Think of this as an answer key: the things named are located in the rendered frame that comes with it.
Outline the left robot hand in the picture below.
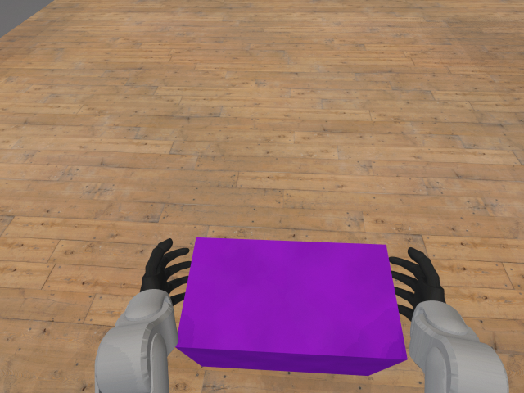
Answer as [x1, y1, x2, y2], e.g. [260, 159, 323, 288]
[140, 238, 191, 306]

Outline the carton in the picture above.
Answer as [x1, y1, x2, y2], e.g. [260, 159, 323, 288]
[175, 237, 408, 376]

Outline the left robot forearm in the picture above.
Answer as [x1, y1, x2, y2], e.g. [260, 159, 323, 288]
[95, 289, 178, 393]

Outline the right robot forearm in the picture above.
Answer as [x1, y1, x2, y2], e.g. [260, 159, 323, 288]
[409, 300, 509, 393]

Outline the right robot hand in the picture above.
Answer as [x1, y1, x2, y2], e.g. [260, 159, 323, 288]
[389, 247, 446, 322]

